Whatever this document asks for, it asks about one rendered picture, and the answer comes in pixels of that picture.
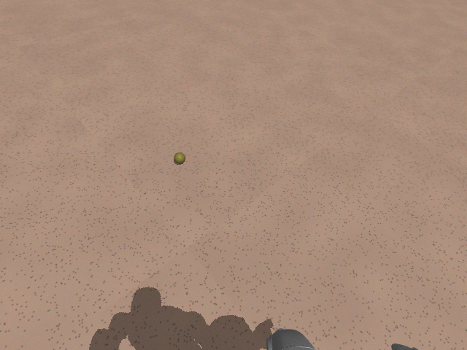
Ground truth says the ball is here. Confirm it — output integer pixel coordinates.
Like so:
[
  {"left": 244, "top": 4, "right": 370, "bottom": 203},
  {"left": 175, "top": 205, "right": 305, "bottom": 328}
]
[{"left": 174, "top": 152, "right": 185, "bottom": 164}]

